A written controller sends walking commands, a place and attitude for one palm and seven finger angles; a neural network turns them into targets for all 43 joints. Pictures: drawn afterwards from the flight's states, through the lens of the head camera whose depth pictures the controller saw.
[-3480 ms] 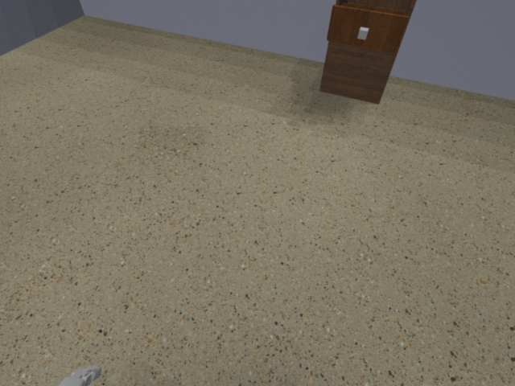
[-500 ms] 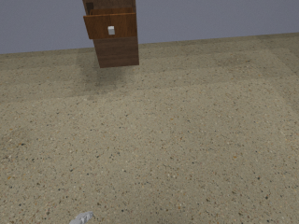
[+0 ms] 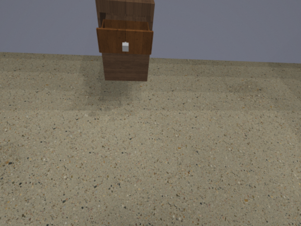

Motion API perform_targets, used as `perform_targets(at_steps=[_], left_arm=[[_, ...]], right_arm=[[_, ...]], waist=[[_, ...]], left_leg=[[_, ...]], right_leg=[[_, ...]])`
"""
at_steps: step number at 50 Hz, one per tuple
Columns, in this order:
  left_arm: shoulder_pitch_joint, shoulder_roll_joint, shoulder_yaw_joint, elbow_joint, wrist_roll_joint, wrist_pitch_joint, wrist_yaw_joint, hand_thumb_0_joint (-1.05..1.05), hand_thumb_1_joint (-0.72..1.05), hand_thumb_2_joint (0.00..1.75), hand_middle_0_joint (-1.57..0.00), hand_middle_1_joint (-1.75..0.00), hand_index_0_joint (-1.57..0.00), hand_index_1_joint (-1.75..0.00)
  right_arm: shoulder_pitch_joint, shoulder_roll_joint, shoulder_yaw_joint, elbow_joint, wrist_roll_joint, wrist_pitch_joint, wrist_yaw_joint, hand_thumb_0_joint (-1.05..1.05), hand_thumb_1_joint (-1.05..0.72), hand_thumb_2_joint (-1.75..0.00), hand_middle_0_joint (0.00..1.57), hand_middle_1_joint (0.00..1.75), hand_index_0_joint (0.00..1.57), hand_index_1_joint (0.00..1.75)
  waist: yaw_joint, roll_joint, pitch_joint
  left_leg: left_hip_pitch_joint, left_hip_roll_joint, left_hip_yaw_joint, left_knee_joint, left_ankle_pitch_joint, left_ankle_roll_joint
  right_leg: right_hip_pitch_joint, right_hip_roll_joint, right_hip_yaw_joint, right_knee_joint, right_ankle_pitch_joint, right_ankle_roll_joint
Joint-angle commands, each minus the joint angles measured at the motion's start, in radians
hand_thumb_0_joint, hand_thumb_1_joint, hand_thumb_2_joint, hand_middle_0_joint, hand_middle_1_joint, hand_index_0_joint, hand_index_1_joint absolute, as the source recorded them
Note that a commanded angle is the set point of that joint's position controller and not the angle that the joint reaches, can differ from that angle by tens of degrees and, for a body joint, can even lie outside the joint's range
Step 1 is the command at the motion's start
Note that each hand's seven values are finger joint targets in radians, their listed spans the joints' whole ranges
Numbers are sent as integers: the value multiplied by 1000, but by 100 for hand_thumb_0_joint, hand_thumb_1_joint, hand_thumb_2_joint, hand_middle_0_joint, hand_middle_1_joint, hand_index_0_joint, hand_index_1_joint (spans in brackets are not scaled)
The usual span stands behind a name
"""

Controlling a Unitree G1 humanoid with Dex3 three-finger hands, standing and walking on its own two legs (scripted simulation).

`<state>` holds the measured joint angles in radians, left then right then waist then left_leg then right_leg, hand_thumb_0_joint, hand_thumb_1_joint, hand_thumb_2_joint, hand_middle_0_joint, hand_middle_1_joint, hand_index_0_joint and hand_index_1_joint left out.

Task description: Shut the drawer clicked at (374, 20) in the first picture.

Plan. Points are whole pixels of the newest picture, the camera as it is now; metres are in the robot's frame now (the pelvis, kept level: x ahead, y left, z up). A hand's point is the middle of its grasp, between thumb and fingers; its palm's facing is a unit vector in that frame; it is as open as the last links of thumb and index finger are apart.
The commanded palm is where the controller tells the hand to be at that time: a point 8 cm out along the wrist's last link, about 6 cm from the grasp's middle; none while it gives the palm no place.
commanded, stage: walk to a spot facing it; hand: left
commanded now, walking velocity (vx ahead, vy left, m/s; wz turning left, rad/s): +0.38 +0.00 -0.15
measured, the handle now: (125, 45) +1.24 +0.26 -0.20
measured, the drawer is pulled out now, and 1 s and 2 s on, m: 0.27 0.27 0.27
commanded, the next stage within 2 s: turn to face it in 1.32 s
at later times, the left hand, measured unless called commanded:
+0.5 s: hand (124, 167) +0.34 +0.11 -0.17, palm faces -0.05 -0.98 -0.19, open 7.3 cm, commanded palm none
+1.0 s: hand (109, 160) +0.37 +0.17 -0.19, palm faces +0.06 -0.99 -0.12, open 7.4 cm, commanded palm none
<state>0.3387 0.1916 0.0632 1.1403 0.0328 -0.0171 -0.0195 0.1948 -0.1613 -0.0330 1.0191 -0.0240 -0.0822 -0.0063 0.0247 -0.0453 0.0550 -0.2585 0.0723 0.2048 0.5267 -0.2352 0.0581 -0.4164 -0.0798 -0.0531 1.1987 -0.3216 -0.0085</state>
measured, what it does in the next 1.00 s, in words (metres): walks ahead: right foot, then left foot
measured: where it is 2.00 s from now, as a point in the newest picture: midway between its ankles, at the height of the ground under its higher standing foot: (156, 162)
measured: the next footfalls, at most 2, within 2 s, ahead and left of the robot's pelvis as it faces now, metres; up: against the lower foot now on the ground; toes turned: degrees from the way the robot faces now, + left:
right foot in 0.40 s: +0.31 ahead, -0.16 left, +0.00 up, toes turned -12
left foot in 0.86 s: +0.51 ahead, +0.09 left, +0.00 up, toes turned +10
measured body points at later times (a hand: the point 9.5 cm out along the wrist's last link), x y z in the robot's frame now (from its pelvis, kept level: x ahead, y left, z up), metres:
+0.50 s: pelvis +0.21 -0.06 -0.01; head +0.23 -0.07 +0.43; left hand +0.34 +0.16 -0.15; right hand +0.08 -0.25 -0.17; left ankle +0.10 +0.08 -0.65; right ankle +0.27 -0.15 -0.74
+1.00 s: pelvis +0.41 +0.00 +0.00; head +0.42 +0.03 +0.45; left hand +0.36 +0.23 -0.17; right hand +0.51 -0.23 -0.13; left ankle +0.47 +0.08 -0.74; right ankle +0.35 -0.14 -0.64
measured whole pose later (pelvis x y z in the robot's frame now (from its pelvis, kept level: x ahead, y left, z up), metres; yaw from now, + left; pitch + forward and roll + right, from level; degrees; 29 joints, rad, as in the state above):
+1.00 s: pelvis +0.41 +0.00 +0.00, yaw -2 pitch -3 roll -2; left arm 0.36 0.18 0.06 1.15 0.03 -0.02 -0.02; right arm 0.16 -0.15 -0.03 0.99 -0.02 -0.08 0.00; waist 0.03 -0.03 0.06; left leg -0.28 0.07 0.19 0.55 -0.23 0.06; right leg -0.40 -0.09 -0.06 1.18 -0.35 -0.01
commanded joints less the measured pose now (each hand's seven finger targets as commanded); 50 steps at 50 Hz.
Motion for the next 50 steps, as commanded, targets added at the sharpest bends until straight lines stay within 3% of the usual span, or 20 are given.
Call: perform_targets(at_steps=[1,8,14,16,18,19,20,21,23,25,27,33,38,41,42,43,44,46,47,50], left_arm=[[20,5,4,-66,1,-3,-1,0,90,90,-20,-30,-20,-30],[-160,0,6,-140,0,7,-8,0,90,90,-20,-30,-20,-30],[-300,-3,-1,-191,-5,-10,-8,0,90,90,-20,-30,-20,-30],[-299,7,0,-192,-4,-19,-7,0,90,90,-20,-30,-20,-30],[-106,33,11,-135,-1,-33,-4,0,90,90,-20,-30,-20,-30],[45,89,27,-86,4,-46,3,0,90,90,-20,-30,-20,-30],[184,208,57,-54,5,-57,18,0,90,90,-20,-30,-20,-30],[227,260,59,-44,-20,-50,23,0,90,90,-20,-30,-20,-30],[44,191,44,-90,-22,-45,25,0,90,90,-20,-30,-20,-30],[-55,76,11,-105,-16,-54,31,0,90,90,-20,-30,-20,-30],[-58,52,2,-95,-10,-66,33,0,90,90,-20,-30,-20,-30],[-16,75,5,-80,-9,-78,30,0,90,90,-20,-30,-20,-30],[33,122,10,-63,-6,-70,29,0,90,90,-20,-30,-20,-30],[33,130,15,-57,-9,-58,27,0,90,90,-20,-30,-20,-30],[33,104,12,-64,-12,-55,24,0,90,90,-20,-30,-20,-30],[42,47,4,-90,-20,-53,14,0,90,90,-20,-30,-20,-30],[4,49,0,-133,-17,-57,11,0,90,90,-20,-30,-20,-30],[-59,62,7,-125,-16,-49,8,0,90,90,-20,-30,-20,-30],[-52,48,11,-103,-8,-44,1,0,90,90,-20,-30,-20,-30],[46,-1,8,-64,-1,-12,1,0,90,90,-20,-30,-20,-30]], right_arm=[[160,-101,-24,27,9,-14,-16,0,-90,-90,20,30,20,30],[255,-90,-32,77,10,-12,-15,0,-90,-90,20,30,20,30],[334,-92,-31,123,-5,-1,-14,0,-90,-90,20,30,20,30],[343,-96,-32,134,-9,4,-13,0,-90,-90,20,30,20,30],[303,-111,-32,133,-2,7,-14,0,-90,-90,20,30,20,30],[298,-103,-30,127,7,4,-7,0,-90,-90,20,30,20,30],[329,-44,-20,98,20,-1,-1,0,-90,-90,20,30,20,30],[270,-45,-17,57,21,7,-2,0,-90,-90,20,30,20,30],[187,-41,-33,45,13,17,0,0,-90,-90,20,30,20,30],[188,-16,-29,57,-1,39,4,0,-90,-90,20,30,20,30],[243,2,-28,76,-5,53,9,0,-90,-90,20,30,20,30],[84,-9,-30,-9,-4,57,35,0,-90,-90,20,30,20,30],[-54,-39,-27,-69,0,40,48,0,-90,-90,20,30,20,30],[32,-77,-35,-51,-3,28,39,0,-90,-90,20,30,20,30],[153,-123,-46,-12,-9,21,29,0,-90,-90,20,30,20,30],[303,-245,-75,19,-23,14,14,0,-90,-90,20,30,20,30],[369,-296,-81,32,-13,22,7,0,-90,-90,20,30,20,30],[217,-217,-61,-5,1,22,-9,0,-90,-90,20,30,20,30],[159,-165,-46,-16,-1,13,-10,0,-90,-90,20,30,20,30],[109,-95,-26,-10,6,-6,-14,0,-90,-90,20,30,20,30]], waist=[[-18,143,-4],[-45,131,76],[-85,152,103],[-81,149,90],[21,120,-18],[84,62,-114],[118,-170,-255],[109,-160,-247],[58,-72,-93],[-13,-22,19],[-53,-52,2],[-40,-60,42],[-3,-44,73],[-57,5,34],[-110,93,-26],[-162,339,-107],[-170,410,-148],[-118,204,-74],[-87,145,-24],[-17,166,-8]], left_leg=[[95,238,-193,-364,90,46],[183,236,-122,-400,122,83],[253,252,-93,-335,252,85],[250,254,-86,-273,333,74],[235,212,-29,-39,523,39],[88,167,0,177,471,4],[-195,55,39,512,14,-42],[-350,-24,-80,761,-339,-48],[-402,77,-183,850,-171,-40],[-336,116,-187,758,-53,-54],[-289,114,-166,664,-19,-72],[-312,109,-123,350,66,-93],[-219,69,-84,165,32,-67],[17,14,-35,41,16,-49],[221,30,-79,-24,-20,-27],[389,262,-414,-161,-122,51],[432,400,-647,-295,-157,123],[276,380,-566,-319,-221,111],[182,336,-452,-341,-191,81],[70,241,-231,-366,-32,42]], right_leg=[[-157,-57,34,-25,111,21],[-252,-80,-13,-296,197,46],[-182,-30,-61,-513,144,2],[-94,0,-85,-571,104,-18],[164,60,-128,-680,134,-44],[425,18,-69,-693,164,-75],[695,-266,299,-764,155,-168],[696,-403,539,-892,230,-233],[414,-367,429,-979,-71,-193],[189,-280,222,-1026,-25,-137],[152,-227,94,-1032,80,-119],[195,-199,8,-1046,151,-136],[248,-225,38,-1010,130,-130],[206,-189,-5,-847,198,-102],[117,-126,-57,-638,255,-70],[-74,2,-141,-306,27,-11],[-216,60,-67,-61,-256,-6],[-277,-27,41,103,-108,-24],[-242,-57,51,85,-24,-17],[-146,-56,40,14,85,5]])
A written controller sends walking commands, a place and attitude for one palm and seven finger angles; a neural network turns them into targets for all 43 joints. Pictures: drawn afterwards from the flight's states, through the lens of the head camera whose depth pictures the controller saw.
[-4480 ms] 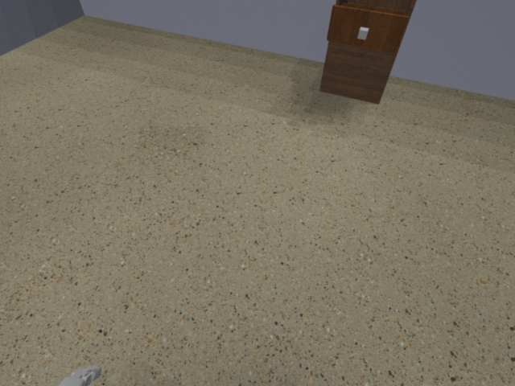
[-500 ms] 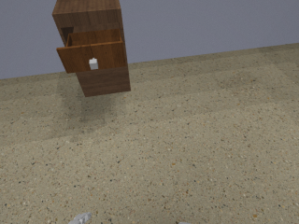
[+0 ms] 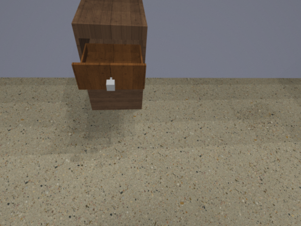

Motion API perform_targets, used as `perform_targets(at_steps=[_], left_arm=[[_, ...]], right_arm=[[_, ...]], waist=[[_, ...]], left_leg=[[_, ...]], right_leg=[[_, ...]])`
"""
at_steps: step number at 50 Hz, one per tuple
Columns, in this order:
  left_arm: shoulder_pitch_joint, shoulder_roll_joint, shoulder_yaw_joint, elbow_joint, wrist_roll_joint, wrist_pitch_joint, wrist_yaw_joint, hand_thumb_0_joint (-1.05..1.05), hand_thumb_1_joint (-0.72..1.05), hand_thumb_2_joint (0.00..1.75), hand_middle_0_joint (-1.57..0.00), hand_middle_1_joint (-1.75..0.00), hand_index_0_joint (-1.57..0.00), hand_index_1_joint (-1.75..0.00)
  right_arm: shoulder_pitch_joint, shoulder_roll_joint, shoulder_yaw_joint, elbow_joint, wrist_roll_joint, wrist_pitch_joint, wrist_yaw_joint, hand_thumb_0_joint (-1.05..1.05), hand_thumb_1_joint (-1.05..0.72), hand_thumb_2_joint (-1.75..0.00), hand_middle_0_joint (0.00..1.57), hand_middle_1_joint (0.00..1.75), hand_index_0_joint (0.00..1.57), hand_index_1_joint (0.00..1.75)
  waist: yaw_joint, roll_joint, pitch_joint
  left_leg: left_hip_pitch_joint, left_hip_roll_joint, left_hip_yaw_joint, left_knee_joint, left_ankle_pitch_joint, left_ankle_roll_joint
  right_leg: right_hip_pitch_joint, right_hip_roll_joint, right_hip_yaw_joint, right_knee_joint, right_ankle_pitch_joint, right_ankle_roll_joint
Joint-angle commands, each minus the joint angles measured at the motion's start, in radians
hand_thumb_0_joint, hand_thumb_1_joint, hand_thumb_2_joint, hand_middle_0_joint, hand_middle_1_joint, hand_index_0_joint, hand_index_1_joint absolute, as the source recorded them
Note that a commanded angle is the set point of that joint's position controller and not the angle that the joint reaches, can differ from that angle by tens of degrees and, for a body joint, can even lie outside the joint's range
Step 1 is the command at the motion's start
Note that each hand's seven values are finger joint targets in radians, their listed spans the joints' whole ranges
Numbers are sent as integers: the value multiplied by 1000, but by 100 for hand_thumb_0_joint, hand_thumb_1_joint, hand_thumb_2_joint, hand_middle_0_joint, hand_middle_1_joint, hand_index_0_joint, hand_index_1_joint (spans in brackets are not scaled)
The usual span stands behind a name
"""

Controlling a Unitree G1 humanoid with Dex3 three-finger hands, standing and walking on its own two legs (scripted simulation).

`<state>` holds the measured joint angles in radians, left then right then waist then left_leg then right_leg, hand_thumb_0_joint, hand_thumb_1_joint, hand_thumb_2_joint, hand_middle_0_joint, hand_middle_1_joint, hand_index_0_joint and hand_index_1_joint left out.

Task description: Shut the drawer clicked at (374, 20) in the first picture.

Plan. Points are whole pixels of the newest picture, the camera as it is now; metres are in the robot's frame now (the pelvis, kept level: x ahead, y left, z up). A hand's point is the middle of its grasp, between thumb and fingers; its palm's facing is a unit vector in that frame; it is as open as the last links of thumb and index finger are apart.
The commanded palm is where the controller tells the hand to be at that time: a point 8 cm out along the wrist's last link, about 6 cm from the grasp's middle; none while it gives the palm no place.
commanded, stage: walk to a spot facing it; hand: left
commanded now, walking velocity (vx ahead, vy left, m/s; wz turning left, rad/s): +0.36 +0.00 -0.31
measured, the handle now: (110, 82) +0.82 +0.28 -0.20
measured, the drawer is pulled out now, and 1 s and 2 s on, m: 0.27 0.27 0.27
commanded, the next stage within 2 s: turn to face it in 0.32 s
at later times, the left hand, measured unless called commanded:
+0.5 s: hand (129, 167) +0.34 +0.10 -0.17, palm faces -0.18 -0.96 -0.23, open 7.4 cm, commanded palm none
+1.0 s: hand (116, 182) +0.28 +0.13 -0.18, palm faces +0.10 -0.97 -0.21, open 7.3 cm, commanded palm none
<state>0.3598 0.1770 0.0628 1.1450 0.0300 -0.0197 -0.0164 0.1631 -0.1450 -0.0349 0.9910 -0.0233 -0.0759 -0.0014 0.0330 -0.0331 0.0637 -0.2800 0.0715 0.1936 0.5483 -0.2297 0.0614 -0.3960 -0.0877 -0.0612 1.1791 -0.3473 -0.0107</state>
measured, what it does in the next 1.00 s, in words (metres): walks ahead: right foot, then left foot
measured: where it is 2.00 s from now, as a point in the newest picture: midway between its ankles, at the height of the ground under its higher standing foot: (151, 203)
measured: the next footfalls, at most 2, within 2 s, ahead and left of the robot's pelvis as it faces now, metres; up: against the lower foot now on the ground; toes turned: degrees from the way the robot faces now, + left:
right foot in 0.44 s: +0.30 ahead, -0.17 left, +0.00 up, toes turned -18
left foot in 0.92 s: +0.31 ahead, +0.05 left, +0.00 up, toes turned +9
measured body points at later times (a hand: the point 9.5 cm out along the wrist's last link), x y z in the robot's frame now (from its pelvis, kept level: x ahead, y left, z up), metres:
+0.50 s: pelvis +0.19 -0.07 -0.02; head +0.22 -0.09 +0.43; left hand +0.35 +0.15 -0.15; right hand +0.04 -0.24 -0.18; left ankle +0.07 +0.08 -0.68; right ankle +0.26 -0.16 -0.74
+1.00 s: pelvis +0.25 -0.06 -0.01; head +0.27 -0.05 +0.44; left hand +0.28 +0.19 -0.17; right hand +0.34 -0.30 -0.14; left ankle +0.27 +0.04 -0.73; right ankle +0.25 -0.17 -0.71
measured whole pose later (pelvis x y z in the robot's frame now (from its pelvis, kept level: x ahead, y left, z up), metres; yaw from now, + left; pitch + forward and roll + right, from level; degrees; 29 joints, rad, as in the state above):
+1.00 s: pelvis +0.25 -0.06 -0.01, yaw +2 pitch -1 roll -1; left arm 0.22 0.20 0.06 1.04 0.02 0.04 0.02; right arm 0.17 -0.18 -0.03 0.98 -0.03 0.02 -0.01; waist 0.01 -0.03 0.06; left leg -0.29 0.05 0.11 0.60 -0.29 0.03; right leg -0.32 -0.09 -0.20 0.80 -0.49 0.02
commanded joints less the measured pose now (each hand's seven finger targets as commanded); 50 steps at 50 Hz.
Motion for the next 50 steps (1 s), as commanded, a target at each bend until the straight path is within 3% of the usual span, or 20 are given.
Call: perform_targets(at_steps=[1,8,16,18,20,21,22,23,25,26,27,29,31,40,44,45,46,47,48,50], left_arm=[[33,10,11,-65,2,-4,0,0,90,90,-20,-30,-20,-30],[-90,13,16,-117,2,16,-6,0,90,90,-20,-30,-20,-30],[-313,16,5,-204,-4,9,-14,0,90,90,-20,-30,-20,-30],[-268,22,8,-202,-4,1,-13,0,90,90,-20,-30,-20,-30],[-71,59,18,-142,1,-16,-9,0,90,90,-20,-30,-20,-30],[53,134,36,-109,5,-32,2,0,90,90,-20,-30,-20,-30],[145,245,61,-90,-2,-43,17,0,90,90,-20,-30,-20,-30],[143,269,52,-93,-26,-34,25,0,90,90,-20,-30,-20,-30],[-49,198,31,-140,-22,-33,33,0,90,90,-20,-30,-20,-30],[-122,142,18,-150,-21,-35,41,0,90,90,-20,-30,-20,-30],[-148,105,3,-152,-18,-40,43,0,90,90,-20,-30,-20,-30],[-183,82,-10,-150,-14,-46,45,0,90,90,-20,-30,-20,-30],[-191,84,-11,-147,-13,-40,45,0,90,90,-20,-30,-20,-30],[-131,140,20,-164,-5,-1,51,0,90,90,-20,-30,-20,-30],[-131,152,26,-164,-16,14,49,0,90,90,-20,-30,-20,-30],[-118,129,22,-170,-21,22,45,0,90,90,-20,-30,-20,-30],[-110,82,12,-195,-23,27,40,0,90,90,-20,-30,-20,-30],[-158,74,1,-223,-22,32,42,0,90,90,-20,-30,-20,-30],[-193,81,4,-220,-14,40,44,0,90,90,-20,-30,-20,-30],[-160,85,11,-198,-15,38,37,0,90,90,-20,-30,-20,-30]], right_arm=[[149,-100,-29,21,5,-15,-20,0,-90,-90,20,30,20,30],[247,-104,-24,63,10,-21,-24,0,-90,-90,20,30,20,30],[339,-126,-32,109,-9,2,-22,0,-90,-90,20,30,20,30],[310,-143,-35,103,-9,7,-24,0,-90,-90,20,30,20,30],[278,-164,-36,92,0,11,-21,0,-90,-90,20,30,20,30],[283,-138,-32,88,11,11,-10,0,-90,-90,20,30,20,30],[331,-58,-16,63,25,7,-11,0,-90,-90,20,30,20,30],[270,-73,-17,49,24,20,-19,0,-90,-90,20,30,20,30],[272,-58,-20,63,13,39,-21,0,-90,-90,20,30,20,30],[262,-49,-21,77,6,53,-19,0,-90,-90,20,30,20,30],[265,-31,-13,88,3,64,-19,0,-90,-90,20,30,20,30],[320,-13,-6,109,4,83,-20,0,-90,-90,20,30,20,30],[324,-3,-5,110,5,94,-16,0,-90,-90,20,30,20,30],[81,-48,-13,-13,5,101,3,0,-90,-90,20,30,20,30],[105,-85,-14,-24,1,97,3,0,-90,-90,20,30,20,30],[116,-133,-23,-25,-1,93,2,0,-90,-90,20,30,20,30],[136,-210,-36,-40,-6,91,-3,0,-90,-90,20,30,20,30],[144,-230,-38,-39,-11,90,-13,0,-90,-90,20,30,20,30],[129,-240,-40,-32,-11,87,-24,0,-90,-90,20,30,20,30],[44,-219,-35,-48,-4,81,-28,0,-90,-90,20,30,20,30]], waist=[[-18,135,-20],[-29,124,40],[-90,135,106],[-56,148,72],[34,117,-60],[87,4,-157],[89,-241,-291],[83,-103,-274],[8,-93,-165],[-24,-28,-89],[-47,8,-54],[-89,-31,-76],[-96,-57,-87],[-11,-81,-48],[-39,-31,-60],[-45,106,-68],[-49,289,-62],[-74,327,-47],[-79,294,-49],[-39,211,-82]], left_leg=[[105,232,-193,-390,9,39],[231,245,-71,-401,214,66],[304,297,6,-312,366,63],[309,299,37,-214,523,53],[264,246,96,56,672,11],[78,201,99,295,498,-30],[-220,24,86,633,-282,-87],[-251,12,-83,778,-395,-77],[-247,63,-173,821,-256,-78],[-221,89,-189,783,-181,-77],[-187,90,-189,726,-142,-82],[-129,80,-185,604,-121,-96],[-107,58,-161,525,-109,-105],[-128,25,-100,244,-177,-109],[61,20,-83,-20,-6,-92],[129,89,-188,-106,122,-56],[144,253,-397,-184,310,30],[115,334,-519,-263,396,126],[100,324,-503,-276,379,148],[155,260,-396,-232,407,126]], right_leg=[[-176,-46,48,21,136,12],[-316,-55,32,-134,225,35],[-231,-19,-50,-453,137,-12],[-122,20,-75,-512,100,-39],[173,94,-136,-620,172,-60],[430,8,-27,-663,284,-85],[673,-324,431,-730,580,-215],[582,-382,457,-808,707,-282],[332,-343,361,-886,427,-223],[206,-306,242,-915,388,-186],[120,-271,154,-926,447,-154],[84,-233,28,-913,542,-132],[86,-217,-19,-920,515,-127],[222,-276,-16,-877,399,-147],[165,-244,-78,-746,303,-69],[88,-180,-116,-658,191,-14],[6,-79,-154,-532,-7,49],[-47,-16,-102,-362,-234,66],[-58,-16,-28,-230,-263,55],[-99,-17,22,-152,-167,56]])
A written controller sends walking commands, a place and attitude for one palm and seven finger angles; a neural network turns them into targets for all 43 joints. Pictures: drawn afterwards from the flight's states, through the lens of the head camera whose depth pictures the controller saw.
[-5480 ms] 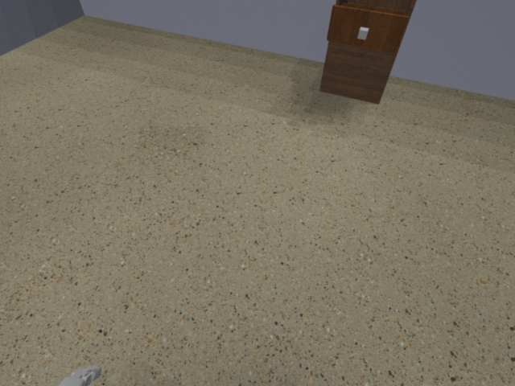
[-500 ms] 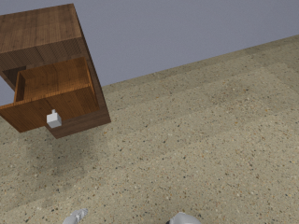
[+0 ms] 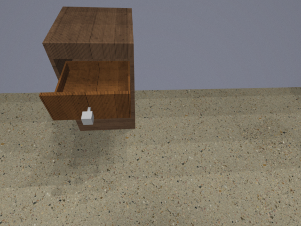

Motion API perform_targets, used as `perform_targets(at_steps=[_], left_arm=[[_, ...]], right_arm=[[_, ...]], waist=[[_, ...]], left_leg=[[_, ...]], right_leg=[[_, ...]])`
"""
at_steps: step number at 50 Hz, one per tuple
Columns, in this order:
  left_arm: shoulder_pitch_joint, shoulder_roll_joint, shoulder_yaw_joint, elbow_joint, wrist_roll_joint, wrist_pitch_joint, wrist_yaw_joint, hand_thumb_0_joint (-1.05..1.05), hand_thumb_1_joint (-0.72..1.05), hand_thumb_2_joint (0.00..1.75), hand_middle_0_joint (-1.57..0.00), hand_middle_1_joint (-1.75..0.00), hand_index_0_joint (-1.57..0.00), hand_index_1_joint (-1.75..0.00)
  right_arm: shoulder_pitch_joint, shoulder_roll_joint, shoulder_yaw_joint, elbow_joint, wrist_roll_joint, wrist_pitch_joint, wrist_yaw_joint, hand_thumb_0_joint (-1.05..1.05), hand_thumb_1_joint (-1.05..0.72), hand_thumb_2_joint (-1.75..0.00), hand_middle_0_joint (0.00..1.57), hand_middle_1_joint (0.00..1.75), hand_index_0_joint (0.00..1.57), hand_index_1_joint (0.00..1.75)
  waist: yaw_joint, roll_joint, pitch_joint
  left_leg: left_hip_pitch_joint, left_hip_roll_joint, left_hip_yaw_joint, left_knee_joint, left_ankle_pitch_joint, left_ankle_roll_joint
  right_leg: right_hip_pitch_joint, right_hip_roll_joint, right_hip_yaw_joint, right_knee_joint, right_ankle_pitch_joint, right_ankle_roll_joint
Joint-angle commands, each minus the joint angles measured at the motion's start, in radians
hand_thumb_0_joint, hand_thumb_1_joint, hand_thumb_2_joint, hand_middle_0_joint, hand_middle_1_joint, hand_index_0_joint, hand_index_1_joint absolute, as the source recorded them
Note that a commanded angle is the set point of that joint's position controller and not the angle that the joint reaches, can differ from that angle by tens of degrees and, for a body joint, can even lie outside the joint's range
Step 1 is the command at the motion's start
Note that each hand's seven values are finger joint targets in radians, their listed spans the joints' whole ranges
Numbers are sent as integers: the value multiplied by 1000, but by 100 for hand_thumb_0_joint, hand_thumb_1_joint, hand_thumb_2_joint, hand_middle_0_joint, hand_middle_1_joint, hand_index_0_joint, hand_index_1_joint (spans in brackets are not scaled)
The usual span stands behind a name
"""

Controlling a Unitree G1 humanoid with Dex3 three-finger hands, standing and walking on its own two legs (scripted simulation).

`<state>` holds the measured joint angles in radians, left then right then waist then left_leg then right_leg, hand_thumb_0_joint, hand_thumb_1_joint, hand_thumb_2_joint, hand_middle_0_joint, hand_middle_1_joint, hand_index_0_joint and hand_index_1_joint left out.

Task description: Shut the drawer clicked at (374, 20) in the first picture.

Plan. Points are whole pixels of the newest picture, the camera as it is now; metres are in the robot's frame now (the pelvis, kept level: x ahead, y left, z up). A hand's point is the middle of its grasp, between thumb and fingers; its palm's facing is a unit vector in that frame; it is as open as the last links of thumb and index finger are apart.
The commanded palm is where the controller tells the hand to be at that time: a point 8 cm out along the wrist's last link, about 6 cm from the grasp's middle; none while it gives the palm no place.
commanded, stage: turn to face it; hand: left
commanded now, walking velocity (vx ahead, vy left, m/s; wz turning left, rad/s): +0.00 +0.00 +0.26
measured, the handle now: (88, 114) +0.58 +0.32 -0.19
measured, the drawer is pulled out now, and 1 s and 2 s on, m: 0.27 0.27 0.27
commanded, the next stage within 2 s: take the last steps up to it in 0.12 s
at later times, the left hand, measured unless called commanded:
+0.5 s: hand out of the picture -0.02 +0.13 -0.14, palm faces +0.19 -0.96 -0.22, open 7.4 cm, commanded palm none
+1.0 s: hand (79, 219) +0.16 +0.22 -0.15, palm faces +0.16 -0.96 -0.22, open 7.4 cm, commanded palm none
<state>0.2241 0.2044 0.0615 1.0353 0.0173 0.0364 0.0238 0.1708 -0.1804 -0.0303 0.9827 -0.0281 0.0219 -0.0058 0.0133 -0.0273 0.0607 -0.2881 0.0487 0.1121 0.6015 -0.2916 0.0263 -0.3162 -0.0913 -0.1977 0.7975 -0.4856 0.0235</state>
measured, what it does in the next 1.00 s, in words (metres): walks ahead: right foot, then left foot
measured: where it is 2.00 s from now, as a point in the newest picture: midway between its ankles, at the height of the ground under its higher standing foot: (142, 213)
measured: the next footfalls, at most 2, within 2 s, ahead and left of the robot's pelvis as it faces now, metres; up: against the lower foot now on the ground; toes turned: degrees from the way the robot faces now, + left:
right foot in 0.28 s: +0.04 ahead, -0.15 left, +0.00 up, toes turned -1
left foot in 0.70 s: +0.08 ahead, +0.14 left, +0.00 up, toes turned +17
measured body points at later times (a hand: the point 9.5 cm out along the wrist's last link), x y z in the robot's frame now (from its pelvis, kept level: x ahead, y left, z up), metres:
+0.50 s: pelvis +0.01 -0.04 +0.02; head +0.02 -0.07 +0.47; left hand -0.03 +0.18 -0.13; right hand +0.10 -0.28 -0.14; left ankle -0.01 +0.11 -0.66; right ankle +0.00 -0.15 -0.73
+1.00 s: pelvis +0.12 +0.02 +0.01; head +0.14 +0.02 +0.46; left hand +0.15 +0.27 -0.14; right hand +0.12 -0.21 -0.15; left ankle +0.05 +0.13 -0.73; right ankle +0.21 -0.09 -0.70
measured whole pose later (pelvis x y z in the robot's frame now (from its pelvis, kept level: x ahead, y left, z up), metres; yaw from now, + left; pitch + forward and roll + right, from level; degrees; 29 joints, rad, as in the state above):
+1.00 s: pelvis +0.12 +0.02 +0.01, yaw +8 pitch -1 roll +2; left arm 0.19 0.19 0.06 1.05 0.03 -0.01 -0.01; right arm 0.34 -0.16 -0.04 1.11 -0.02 -0.04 -0.01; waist -0.01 -0.01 0.06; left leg -0.04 0.03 0.16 0.36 -0.29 -0.01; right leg -0.46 -0.11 -0.11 0.78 -0.30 0.01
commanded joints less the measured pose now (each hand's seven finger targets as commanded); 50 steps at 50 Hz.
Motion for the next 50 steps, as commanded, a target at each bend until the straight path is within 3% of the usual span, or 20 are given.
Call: perform_targets(at_steps=[1,7,10,12,13,14,15,16,19,26,30,32,33,34,35,36,37,39,43,50], left_arm=[[-6,59,10,-75,-3,-21,-6,0,90,90,-20,-30,-20,-30],[8,43,-1,-68,-7,-15,0,0,90,90,-20,-30,-20,-30],[73,42,-3,-51,-8,-22,5,0,90,90,-20,-30,-20,-30],[144,57,-5,-26,-4,-40,8,0,90,90,-20,-30,-20,-30],[153,127,3,-23,8,-53,13,0,90,90,-20,-30,-20,-30],[144,210,17,-34,11,-54,9,0,90,90,-20,-30,-20,-30],[165,204,19,-44,9,-55,8,0,90,90,-20,-30,-20,-30],[158,188,20,-37,11,-58,10,0,90,90,-20,-30,-20,-30],[118,125,7,-47,9,-83,2,0,90,90,-20,-30,-20,-30],[225,122,8,9,17,-101,-3,0,90,90,-20,-30,-20,-30],[231,127,13,39,16,-94,-6,0,90,90,-20,-30,-20,-30],[202,121,15,49,11,-88,-7,0,90,90,-20,-30,-20,-30],[189,108,14,52,5,-84,-9,0,90,90,-20,-30,-20,-30],[185,71,5,46,1,-80,-14,0,90,90,-20,-30,-20,-30],[168,12,-5,18,-3,-80,-21,0,90,90,-20,-30,-20,-30],[92,8,-11,-32,7,-79,-20,0,90,90,-20,-30,-20,-30],[37,14,-7,-38,12,-78,-17,0,90,90,-20,-30,-20,-30],[17,18,1,-19,7,-79,-32,0,90,90,-20,-30,-20,-30],[70,-10,-5,7,6,-64,-38,0,90,90,-20,-30,-20,-30],[-35,8,-1,-44,7,-63,-43,0,90,90,-20,-30,-20,-30]], right_arm=[[23,-176,-37,-46,4,-21,-24,0,-90,-90,20,30,20,30],[25,-193,-51,-37,5,-9,-15,0,-90,-90,20,30,20,30],[-6,-196,-56,-41,8,-1,-9,0,-90,-90,20,30,20,30],[-22,-165,-50,-40,18,-2,-4,0,-90,-90,20,30,20,30],[-12,-103,-40,-47,27,-2,3,0,-90,-90,20,30,20,30],[-43,-67,-29,-79,22,4,12,0,-90,-90,20,30,20,30],[-101,-113,-40,-93,8,16,14,0,-90,-90,20,30,20,30],[-106,-114,-45,-92,4,19,19,0,-90,-90,20,30,20,30],[-35,-103,-49,-39,0,3,37,0,-90,-90,20,30,20,30],[-88,-66,-39,-52,6,-14,45,0,-90,-90,20,30,20,30],[-78,-45,-26,-51,8,-32,44,0,-90,-90,20,30,20,30],[6,-49,-23,-22,8,-45,37,0,-90,-90,20,30,20,30],[72,-64,-25,6,7,-54,30,0,-90,-90,20,30,20,30],[172,-118,-37,36,5,-63,17,0,-90,-90,20,30,20,30],[283,-216,-62,62,-4,-67,4,0,-90,-90,20,30,20,30],[362,-268,-71,71,-2,-57,-1,0,-90,-90,20,30,20,30],[334,-228,-62,79,-1,-60,-9,0,-90,-90,20,30,20,30],[220,-133,-38,56,4,-71,-14,0,-90,-90,20,30,20,30],[183,-100,-29,59,8,-95,-20,0,-90,-90,20,30,20,30],[183,-128,-42,95,0,-80,-11,0,-90,-90,20,30,20,30]], waist=[[-15,154,-104],[-37,164,-107],[-14,179,-115],[20,122,-137],[21,-76,-120],[33,-270,-47],[70,-237,-8],[53,-248,28],[10,-108,43],[52,-128,64],[53,-142,43],[11,-139,15],[-16,-74,-8],[-59,55,-51],[-103,279,-86],[-128,296,-54],[-128,273,-17],[-75,188,56],[-16,149,5],[-8,150,70]], left_leg=[[195,264,-269,-268,527,149],[194,229,-239,-263,493,145],[142,205,-243,-229,443,124],[69,136,-199,-145,277,58],[-77,39,-121,-11,32,-8],[-204,-41,-55,115,-229,-56],[-224,-16,-128,259,-257,-46],[-276,-9,-135,365,-212,-40],[-297,21,-115,461,-31,-49],[-259,38,-41,225,-26,-58],[-129,15,-2,55,-44,-39],[34,-5,37,-88,18,-33],[166,-20,56,-162,48,-33],[330,50,-33,-205,8,-9],[433,271,-333,-295,-64,75],[406,385,-501,-389,-137,157],[339,378,-476,-419,-184,173],[226,310,-339,-431,-80,150],[212,241,-141,-403,289,143],[121,239,-102,-358,180,123]], right_leg=[[-178,-11,157,224,4,28],[-86,16,135,22,0,43],[21,41,115,-147,98,39],[179,23,124,-401,275,38],[264,-132,301,-527,240,-1],[217,-313,483,-617,141,-97],[115,-345,538,-658,17,-146],[120,-330,550,-670,-17,-153],[154,-233,337,-626,103,-114],[210,-252,271,-651,132,-144],[188,-238,230,-604,184,-142],[131,-198,183,-532,174,-116],[71,-157,142,-462,174,-92],[-30,-106,94,-300,174,-60],[-208,-8,8,-46,46,-17],[-328,32,53,164,-121,-20],[-363,-2,118,290,-94,-37],[-361,-52,165,335,68,-38],[-243,-48,136,191,159,-10],[-58,4,77,-127,237,-18]])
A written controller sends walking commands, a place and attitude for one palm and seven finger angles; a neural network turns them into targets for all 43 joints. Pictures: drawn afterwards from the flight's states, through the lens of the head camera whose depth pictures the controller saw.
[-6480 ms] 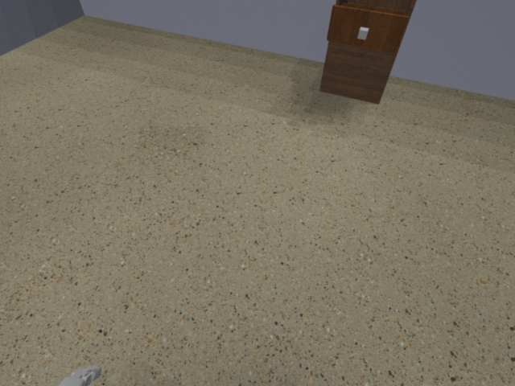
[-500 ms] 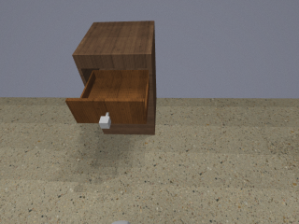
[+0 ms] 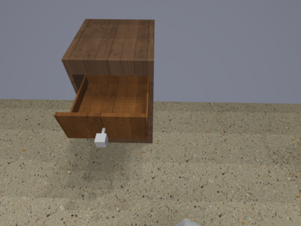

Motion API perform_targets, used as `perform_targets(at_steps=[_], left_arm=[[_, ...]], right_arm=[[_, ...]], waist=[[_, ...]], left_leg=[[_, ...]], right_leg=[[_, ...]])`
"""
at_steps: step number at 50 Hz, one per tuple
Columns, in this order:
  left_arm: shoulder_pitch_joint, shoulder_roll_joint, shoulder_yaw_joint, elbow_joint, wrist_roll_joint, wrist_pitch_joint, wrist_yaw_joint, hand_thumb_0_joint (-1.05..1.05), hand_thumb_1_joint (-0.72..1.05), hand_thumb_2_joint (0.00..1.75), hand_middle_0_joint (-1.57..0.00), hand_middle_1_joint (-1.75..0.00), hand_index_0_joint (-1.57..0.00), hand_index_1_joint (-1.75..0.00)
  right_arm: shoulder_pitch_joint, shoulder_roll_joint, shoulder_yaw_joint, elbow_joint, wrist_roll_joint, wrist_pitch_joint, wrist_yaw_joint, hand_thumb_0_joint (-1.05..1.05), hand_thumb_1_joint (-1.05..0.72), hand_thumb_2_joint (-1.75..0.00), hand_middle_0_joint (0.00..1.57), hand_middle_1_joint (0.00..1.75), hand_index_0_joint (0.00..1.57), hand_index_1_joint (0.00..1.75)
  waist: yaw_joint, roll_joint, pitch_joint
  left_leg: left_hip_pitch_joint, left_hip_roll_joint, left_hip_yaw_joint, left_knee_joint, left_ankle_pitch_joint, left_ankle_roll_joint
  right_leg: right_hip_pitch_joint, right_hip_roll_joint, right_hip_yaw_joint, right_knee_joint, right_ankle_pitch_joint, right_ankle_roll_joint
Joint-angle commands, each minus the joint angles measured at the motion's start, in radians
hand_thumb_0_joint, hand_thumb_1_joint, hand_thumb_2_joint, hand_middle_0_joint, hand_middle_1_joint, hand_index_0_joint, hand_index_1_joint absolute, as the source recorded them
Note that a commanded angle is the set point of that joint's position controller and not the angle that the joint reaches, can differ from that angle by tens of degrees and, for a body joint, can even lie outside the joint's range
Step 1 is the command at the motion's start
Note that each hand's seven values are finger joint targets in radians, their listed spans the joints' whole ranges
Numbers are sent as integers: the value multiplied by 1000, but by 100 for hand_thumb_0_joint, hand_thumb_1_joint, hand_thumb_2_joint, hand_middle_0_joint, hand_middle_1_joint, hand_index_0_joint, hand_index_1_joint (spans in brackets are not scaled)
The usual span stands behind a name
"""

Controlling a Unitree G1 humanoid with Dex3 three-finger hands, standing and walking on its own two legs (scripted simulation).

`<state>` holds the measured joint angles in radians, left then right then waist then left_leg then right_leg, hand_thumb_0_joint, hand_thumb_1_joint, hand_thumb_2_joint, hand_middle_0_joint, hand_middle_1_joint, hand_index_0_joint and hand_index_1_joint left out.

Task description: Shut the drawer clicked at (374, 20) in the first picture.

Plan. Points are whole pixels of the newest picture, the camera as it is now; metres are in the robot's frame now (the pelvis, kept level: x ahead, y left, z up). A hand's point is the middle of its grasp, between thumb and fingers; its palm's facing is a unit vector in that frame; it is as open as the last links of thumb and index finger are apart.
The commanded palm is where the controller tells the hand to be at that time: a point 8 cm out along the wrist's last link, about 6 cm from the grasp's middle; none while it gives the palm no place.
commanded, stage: take the last steps up to it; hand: left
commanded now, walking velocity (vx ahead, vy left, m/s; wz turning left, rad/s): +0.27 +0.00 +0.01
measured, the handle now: (102, 136) +0.49 +0.24 -0.20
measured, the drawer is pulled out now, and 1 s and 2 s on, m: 0.27 0.27 0.27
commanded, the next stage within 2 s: come to a stop and stand still in 0.36 s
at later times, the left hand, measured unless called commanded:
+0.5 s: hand out of the picture +0.11 +0.18 -0.18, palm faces +0.11 -0.98 -0.17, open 7.3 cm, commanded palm none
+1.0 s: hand (99, 211) +0.19 +0.18 -0.17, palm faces +0.02 -0.96 -0.28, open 7.4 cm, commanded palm none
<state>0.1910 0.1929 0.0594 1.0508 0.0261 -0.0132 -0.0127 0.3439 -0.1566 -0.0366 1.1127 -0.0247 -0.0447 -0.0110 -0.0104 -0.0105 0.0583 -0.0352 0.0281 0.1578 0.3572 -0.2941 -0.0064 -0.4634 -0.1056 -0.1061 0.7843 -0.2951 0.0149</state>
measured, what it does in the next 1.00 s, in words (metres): walks ahead: right foot, then left foot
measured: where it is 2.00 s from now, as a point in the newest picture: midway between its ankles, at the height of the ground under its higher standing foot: outside the picture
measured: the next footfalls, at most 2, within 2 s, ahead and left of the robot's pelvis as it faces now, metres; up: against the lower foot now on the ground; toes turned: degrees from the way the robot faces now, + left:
right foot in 0.08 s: +0.16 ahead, -0.12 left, +0.00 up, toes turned -8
left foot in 0.52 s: +0.25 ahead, +0.13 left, +0.00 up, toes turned +9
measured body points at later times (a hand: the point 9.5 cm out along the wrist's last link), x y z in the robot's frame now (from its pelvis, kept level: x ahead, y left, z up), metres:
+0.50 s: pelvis +0.15 +0.01 +0.00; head +0.16 +0.02 +0.45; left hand +0.11 +0.23 -0.16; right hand +0.23 -0.23 -0.15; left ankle +0.21 +0.12 -0.73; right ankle +0.12 -0.11 -0.74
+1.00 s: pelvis +0.15 -0.03 -0.01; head +0.16 -0.04 +0.44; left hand +0.19 +0.23 -0.15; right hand +0.20 -0.26 -0.17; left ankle +0.21 +0.12 -0.74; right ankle +0.14 -0.14 -0.74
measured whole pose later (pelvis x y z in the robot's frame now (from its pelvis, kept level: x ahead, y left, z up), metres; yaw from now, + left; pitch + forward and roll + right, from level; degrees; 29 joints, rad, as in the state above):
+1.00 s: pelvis +0.15 -0.03 -0.01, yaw +0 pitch -2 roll +1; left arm 0.21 0.19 0.04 1.05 0.03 0.02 0.03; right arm 0.18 -0.19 -0.06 1.06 -0.01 0.04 -0.01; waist -0.01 0.03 0.05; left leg -0.32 0.09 0.11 0.53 -0.21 -0.03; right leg -0.23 -0.04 -0.04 0.57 -0.31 0.00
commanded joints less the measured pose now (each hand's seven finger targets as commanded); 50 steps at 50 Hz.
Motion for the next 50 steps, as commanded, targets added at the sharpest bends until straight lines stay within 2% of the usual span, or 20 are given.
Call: perform_targets(at_steps=[1,3,4,5,7,8,10,12,20,24,26,28,33,38,44,46,47,48,49,50], left_arm=[[24,30,6,-53,-1,-18,-5,0,90,90,-20,-30,-20,-30],[203,96,24,1,6,-35,2,0,90,90,-20,-30,-20,-30],[304,202,47,26,10,-48,13,0,90,90,-20,-30,-20,-30],[353,254,49,24,-12,-45,16,0,90,90,-20,-30,-20,-30],[191,188,34,-13,-12,-42,26,0,90,90,-20,-30,-20,-30],[125,141,22,-33,-11,-45,29,0,90,90,-20,-30,-20,-30],[86,84,3,-38,-9,-56,29,0,90,90,-20,-30,-20,-30],[94,73,0,-27,-6,-64,32,0,90,90,-20,-30,-20,-30],[156,110,6,24,-3,-57,28,0,90,90,-20,-30,-20,-30],[134,82,1,38,-10,-34,32,0,90,90,-20,-30,-20,-30],[206,-4,-27,45,-20,-21,37,0,90,90,-20,-30,-20,-30],[211,1,-36,75,-18,2,52,0,90,90,-20,-30,-20,-30],[189,40,-14,70,-9,42,47,0,90,90,-20,-30,-20,-30],[156,41,7,6,-3,67,44,0,90,90,-20,-30,-20,-30],[139,23,-5,-23,-5,51,43,0,90,90,-20,-30,-20,-30],[182,40,-7,-3,-1,40,45,0,90,90,-20,-30,-20,-30],[177,69,-7,-7,3,31,48,0,90,90,-20,-30,-20,-30],[134,124,-8,-22,4,19,50,0,90,90,-20,-30,-20,-30],[71,168,-9,-41,0,19,48,0,90,90,-20,-30,-20,-30],[52,176,-1,-49,-3,12,49,0,90,90,-20,-30,-20,-30]], right_arm=[[8,-150,-35,-33,-3,-10,-5,0,-90,-90,20,30,20,30],[2,-127,-29,-29,6,-11,-1,0,-90,-90,20,30,20,30],[39,-58,-17,-46,15,-16,8,0,-90,-90,20,30,20,30],[19,-85,-17,-78,16,-7,6,0,-90,-90,20,30,20,30],[-54,-86,-27,-78,10,4,8,0,-90,-90,20,30,20,30],[-62,-82,-26,-71,5,8,12,0,-90,-90,20,30,20,30],[-17,-49,-19,-49,0,22,14,0,-90,-90,20,30,20,30],[16,-35,-17,-34,0,30,16,0,-90,-90,20,30,20,30],[-136,-40,-8,-96,7,18,28,0,-90,-90,20,30,20,30],[-61,-65,0,-61,5,0,15,0,-90,-90,20,30,20,30],[13,-178,-10,-44,3,-7,-6,0,-90,-90,20,30,20,30],[-50,-164,2,-42,7,8,-32,0,-90,-90,20,30,20,30],[-124,-177,-25,-59,14,41,-50,0,-90,-90,20,30,20,30],[-158,-175,-42,-100,10,54,-43,0,-90,-90,20,30,20,30],[-168,-177,-51,-110,1,64,-21,0,-90,-90,20,30,20,30],[-159,-166,-50,-107,8,68,-12,0,-90,-90,20,30,20,30],[-137,-129,-45,-107,14,68,-8,0,-90,-90,20,30,20,30],[-126,-74,-33,-118,21,73,-3,0,-90,-90,20,30,20,30],[-131,-52,-22,-128,18,78,6,0,-90,-90,20,30,20,30],[-161,-64,-19,-132,10,88,5,0,-90,-90,20,30,20,30]], waist=[[32,103,59],[119,-17,-23],[143,-278,-95],[143,-298,-136],[97,-163,-14],[64,-86,27],[15,-89,20],[-6,-94,-10],[39,-132,-15],[-5,-63,-17],[0,231,-101],[9,258,-95],[14,125,-95],[15,135,-115],[14,206,-90],[37,128,-83],[32,30,-58],[5,-111,-38],[-8,-147,-19],[17,-273,8]], left_leg=[[-152,246,-144,-67,168,139],[-253,148,-56,224,171,80],[-453,31,18,529,-82,32],[-525,2,-64,756,-323,28],[-576,79,-161,897,-162,29],[-556,107,-167,873,-75,21],[-478,114,-144,793,0,-1],[-442,108,-118,703,8,-17],[-379,66,-64,343,30,-22],[-106,38,-58,82,180,-9],[42,307,-317,27,658,99],[-50,341,-338,-63,745,155],[-34,326,-231,-20,844,183],[-92,311,-189,-37,599,183],[-190,276,-225,-70,190,148],[-272,217,-196,-14,56,94],[-308,154,-156,56,-16,49],[-319,69,-92,148,-95,-5],[-262,35,-88,183,-113,-17],[-276,29,-111,242,-123,-12]], right_leg=[[158,36,-28,-168,71,-14],[439,17,22,-294,98,-39],[604,-232,354,-420,68,-122],[588,-361,579,-558,22,-204],[393,-335,504,-605,-134,-206],[306,-293,389,-609,-87,-187],[223,-219,214,-608,121,-153],[223,-194,135,-594,263,-159],[321,-183,107,-557,299,-166],[223,-101,58,-409,200,-105],[127,30,-11,-186,-81,-9],[164,39,60,-34,-294,8],[94,35,91,122,-200,19],[46,47,113,218,-158,27],[186,60,62,-105,-122,0],[311,73,40,-315,52,1],[326,27,109,-429,71,-11],[247,-116,285,-523,3,-66],[128,-187,327,-582,-113,-111],[84,-167,364,-625,-140,-127]])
